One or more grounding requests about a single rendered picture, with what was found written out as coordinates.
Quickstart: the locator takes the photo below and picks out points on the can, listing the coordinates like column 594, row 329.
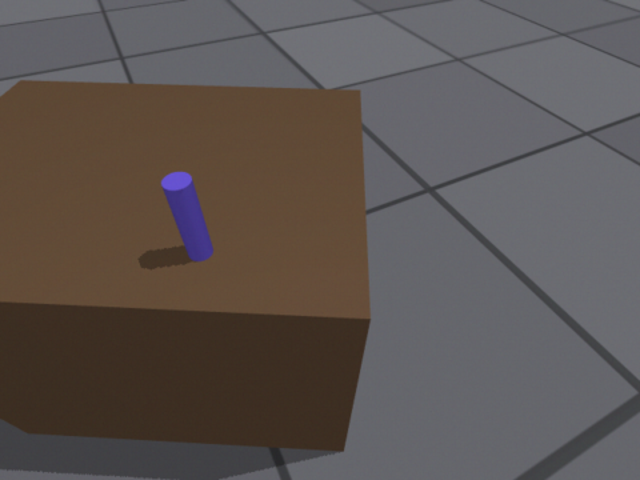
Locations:
column 184, row 204

